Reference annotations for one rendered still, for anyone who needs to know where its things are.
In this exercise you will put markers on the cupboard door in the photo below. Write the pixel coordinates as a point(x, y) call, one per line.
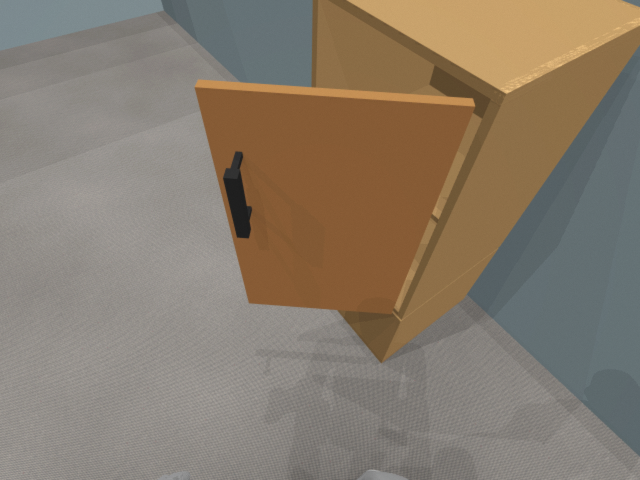
point(342, 185)

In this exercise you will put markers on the handle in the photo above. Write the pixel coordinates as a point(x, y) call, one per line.
point(235, 192)

